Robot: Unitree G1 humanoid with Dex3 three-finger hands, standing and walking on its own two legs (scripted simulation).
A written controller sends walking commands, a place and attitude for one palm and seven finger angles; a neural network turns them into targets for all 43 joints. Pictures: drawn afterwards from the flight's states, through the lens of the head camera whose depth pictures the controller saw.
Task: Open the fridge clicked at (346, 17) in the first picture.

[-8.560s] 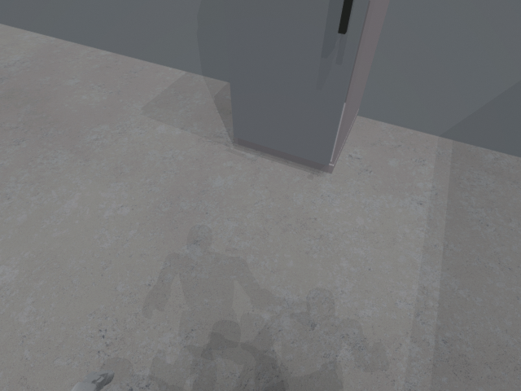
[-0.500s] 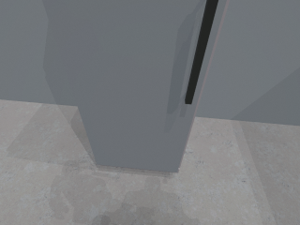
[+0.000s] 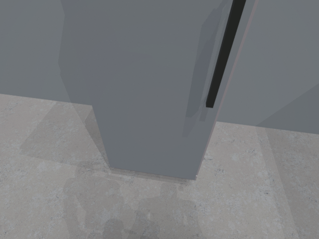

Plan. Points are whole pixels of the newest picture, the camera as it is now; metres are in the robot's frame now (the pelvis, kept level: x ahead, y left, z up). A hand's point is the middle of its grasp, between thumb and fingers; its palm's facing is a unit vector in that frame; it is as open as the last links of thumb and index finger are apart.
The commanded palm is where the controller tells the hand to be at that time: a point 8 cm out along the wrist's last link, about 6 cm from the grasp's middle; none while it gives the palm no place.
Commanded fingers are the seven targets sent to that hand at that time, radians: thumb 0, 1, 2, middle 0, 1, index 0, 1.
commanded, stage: come to a stop and stand still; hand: right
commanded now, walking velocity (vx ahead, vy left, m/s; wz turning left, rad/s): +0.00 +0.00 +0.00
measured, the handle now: (222, 53) +0.61 -0.13 +0.20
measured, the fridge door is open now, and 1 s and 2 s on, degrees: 0 0 0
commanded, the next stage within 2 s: look again from close up in 0.48 s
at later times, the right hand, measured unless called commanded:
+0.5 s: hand out of the picture +0.00 -0.12 -0.17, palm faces +0.06 +0.99 -0.15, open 7.3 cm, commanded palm none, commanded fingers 0.00 -0.90 -0.90 0.20 0.30 0.20 0.30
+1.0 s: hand out of the picture -0.01 -0.13 -0.17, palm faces +0.05 +0.98 -0.18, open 7.3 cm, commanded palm none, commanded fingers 0.00 -0.90 -0.90 0.20 0.30 0.20 0.30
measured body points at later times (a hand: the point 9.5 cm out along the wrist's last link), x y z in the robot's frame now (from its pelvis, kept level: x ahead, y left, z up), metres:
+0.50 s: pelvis +0.02 +0.02 +0.00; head +0.03 +0.03 +0.45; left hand +0.01 +0.23 -0.16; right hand -0.01 -0.17 -0.16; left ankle +0.03 +0.12 -0.74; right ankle +0.03 -0.07 -0.74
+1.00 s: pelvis +0.01 +0.02 +0.00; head +0.01 +0.03 +0.45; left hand -0.01 +0.23 -0.16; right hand -0.01 -0.18 -0.15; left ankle +0.03 +0.12 -0.74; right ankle +0.03 -0.07 -0.74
